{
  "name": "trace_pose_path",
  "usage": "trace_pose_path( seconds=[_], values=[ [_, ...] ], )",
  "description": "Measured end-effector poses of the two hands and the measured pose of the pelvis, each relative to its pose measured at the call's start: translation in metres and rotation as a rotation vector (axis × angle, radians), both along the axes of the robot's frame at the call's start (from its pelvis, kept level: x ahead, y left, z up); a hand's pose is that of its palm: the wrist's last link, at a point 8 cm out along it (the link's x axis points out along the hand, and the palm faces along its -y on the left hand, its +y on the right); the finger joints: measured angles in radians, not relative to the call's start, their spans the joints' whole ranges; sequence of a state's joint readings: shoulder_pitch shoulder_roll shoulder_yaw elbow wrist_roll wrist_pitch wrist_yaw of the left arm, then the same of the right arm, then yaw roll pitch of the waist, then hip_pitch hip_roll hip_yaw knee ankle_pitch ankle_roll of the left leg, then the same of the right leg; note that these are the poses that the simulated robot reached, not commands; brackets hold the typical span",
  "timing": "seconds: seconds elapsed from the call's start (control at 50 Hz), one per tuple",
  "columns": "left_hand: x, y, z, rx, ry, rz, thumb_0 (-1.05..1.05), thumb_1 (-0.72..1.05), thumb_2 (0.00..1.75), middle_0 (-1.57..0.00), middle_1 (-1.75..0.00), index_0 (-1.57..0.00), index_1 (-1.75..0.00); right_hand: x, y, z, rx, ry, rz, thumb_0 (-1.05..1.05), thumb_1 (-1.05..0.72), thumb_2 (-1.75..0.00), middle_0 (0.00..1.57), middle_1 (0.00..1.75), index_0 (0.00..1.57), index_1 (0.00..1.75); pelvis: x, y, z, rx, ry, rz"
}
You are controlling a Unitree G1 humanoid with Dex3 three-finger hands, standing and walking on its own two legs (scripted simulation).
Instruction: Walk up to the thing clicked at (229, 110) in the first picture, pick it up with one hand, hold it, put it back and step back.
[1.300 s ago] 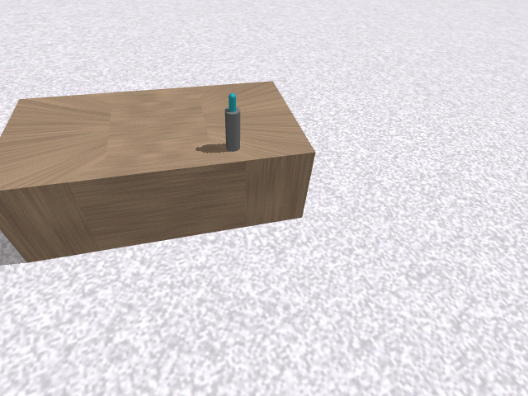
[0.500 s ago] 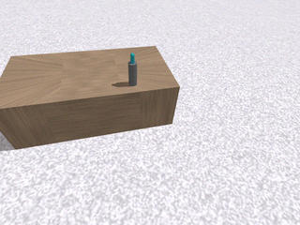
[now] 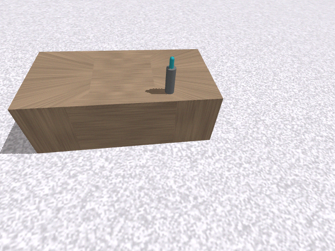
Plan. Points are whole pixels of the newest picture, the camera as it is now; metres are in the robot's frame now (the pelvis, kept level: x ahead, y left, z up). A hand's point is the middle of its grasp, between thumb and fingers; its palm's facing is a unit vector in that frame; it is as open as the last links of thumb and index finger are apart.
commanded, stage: walk up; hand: right
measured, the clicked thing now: (170, 75) +1.15 +0.00 -0.24
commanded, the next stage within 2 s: none
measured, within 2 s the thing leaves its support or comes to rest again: neither
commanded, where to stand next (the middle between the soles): +0.71 +0.14 m, yaw +11 degrees
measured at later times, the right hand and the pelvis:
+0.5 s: hand (218, 248) +0.20 -0.14 -0.13, palm faces -0.08 +0.92 -0.38, open 7.4 cm; pelvis +0.18 +0.12 +0.00, yaw +7 degrees
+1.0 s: hand (205, 143) +0.55 -0.14 -0.14, palm faces -0.22 +0.89 -0.39, open 7.4 cm; pelvis +0.41 +0.11 -0.01, yaw +11 degrees
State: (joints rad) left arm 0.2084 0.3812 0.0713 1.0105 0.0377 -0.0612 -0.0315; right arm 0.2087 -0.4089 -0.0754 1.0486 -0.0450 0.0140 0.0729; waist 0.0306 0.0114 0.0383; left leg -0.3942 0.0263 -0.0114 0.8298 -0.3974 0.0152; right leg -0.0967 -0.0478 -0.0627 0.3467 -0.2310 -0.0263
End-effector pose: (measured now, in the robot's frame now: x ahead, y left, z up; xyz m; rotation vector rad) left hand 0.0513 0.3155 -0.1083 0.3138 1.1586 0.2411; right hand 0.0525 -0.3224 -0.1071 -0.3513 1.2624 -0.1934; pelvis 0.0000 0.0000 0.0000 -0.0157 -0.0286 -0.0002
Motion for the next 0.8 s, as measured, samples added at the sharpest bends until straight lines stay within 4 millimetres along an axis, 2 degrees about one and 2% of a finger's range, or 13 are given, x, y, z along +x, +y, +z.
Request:
trace_pose_path(
  seconds=[0.06,0.12,0.2,0.24,0.38,0.44,0.52,0.58,0.66,0.74,0.8],
  values=[
    [-0.007,0.026,-0.002,0.013,0.033,0.033,0.01,0.90,0.89,-0.21,-0.30,-0.21,-0.30,0.024,0.006,0.006,-0.022,-0.015,0.023,0.01,-0.90,-0.90,0.21,0.30,0.20,0.30,0.015,0.017,-0.003,-0.014,-0.008,0.027],
    [-0.004,0.057,-0.011,0.017,0.057,0.056,0.01,0.90,0.89,-0.21,-0.30,-0.21,-0.30,0.053,0.021,0.010,-0.045,-0.036,0.042,0.01,-0.90,-0.90,0.21,0.30,0.20,0.30,0.036,0.037,-0.010,-0.024,-0.009,0.049],
    [0.020,0.100,-0.035,0.017,0.078,0.066,0.01,0.90,0.89,-0.21,-0.30,-0.21,-0.30,0.088,0.050,0.007,-0.088,-0.085,0.049,0.01,-0.90,-0.90,0.21,0.30,0.20,0.30,0.067,0.071,-0.029,0.003,-0.015,0.064],
    [0.039,0.110,-0.041,0.008,0.089,0.056,0.01,0.91,0.89,-0.21,-0.30,-0.21,-0.30,0.097,0.067,0.005,-0.091,-0.112,0.041,0.01,-0.90,-0.90,0.21,0.30,0.20,0.30,0.079,0.084,-0.031,0.006,-0.018,0.065],
    [0.129,0.118,-0.022,-0.058,-0.017,0.019,0.01,0.91,0.89,-0.20,-0.30,-0.21,-0.30,0.112,0.118,0.014,-0.041,-0.053,0.028,0.01,-0.90,-0.90,0.21,0.30,0.20,0.30,0.131,0.109,-0.008,0.006,-0.023,0.106],
    [0.160,0.122,-0.014,-0.066,-0.043,0.018,0.01,0.91,0.89,-0.21,-0.30,-0.21,-0.30,0.126,0.131,0.014,-0.024,-0.027,0.032,0.01,-0.90,-0.90,0.21,0.30,0.21,0.30,0.157,0.116,-0.004,0.014,-0.024,0.118],
    [0.199,0.126,-0.008,-0.062,-0.042,0.020,0.01,0.91,0.89,-0.21,-0.30,-0.21,-0.30,0.155,0.139,0.010,-0.010,-0.011,0.038,0.01,-0.90,-0.90,0.21,0.30,0.21,0.30,0.194,0.121,-0.003,0.020,-0.020,0.128],
    [0.236,0.126,-0.005,-0.056,-0.050,0.018,0.01,0.91,0.89,-0.21,-0.30,-0.21,-0.30,0.183,0.139,0.006,-0.005,0.003,0.050,0.01,-0.90,-0.90,0.21,0.30,0.21,0.30,0.222,0.121,-0.005,0.023,-0.010,0.139],
    [0.295,0.118,-0.006,-0.045,-0.083,0.007,0.01,0.91,0.90,-0.21,-0.30,-0.21,-0.30,0.229,0.130,-0.007,-0.008,0.020,0.068,0.01,-0.90,-0.90,0.21,0.30,0.21,0.31,0.266,0.115,-0.014,0.029,0.007,0.148],
    [0.350,0.105,-0.009,-0.027,-0.145,0.006,0.01,0.91,0.89,-0.21,-0.30,-0.21,-0.30,0.288,0.116,-0.024,-0.022,0.016,0.089,0.01,-0.90,-0.90,0.21,0.30,0.21,0.30,0.310,0.106,-0.027,-0.005,0.002,0.165],
    [0.368,0.096,-0.003,-0.032,-0.190,0.037,0.01,0.91,0.89,-0.21,-0.30,-0.21,-0.30,0.341,0.117,-0.021,-0.017,-0.016,0.143,0.01,-0.90,-0.90,0.21,0.30,0.20,0.30,0.335,0.102,-0.022,0.021,-0.014,0.183]
  ],
)
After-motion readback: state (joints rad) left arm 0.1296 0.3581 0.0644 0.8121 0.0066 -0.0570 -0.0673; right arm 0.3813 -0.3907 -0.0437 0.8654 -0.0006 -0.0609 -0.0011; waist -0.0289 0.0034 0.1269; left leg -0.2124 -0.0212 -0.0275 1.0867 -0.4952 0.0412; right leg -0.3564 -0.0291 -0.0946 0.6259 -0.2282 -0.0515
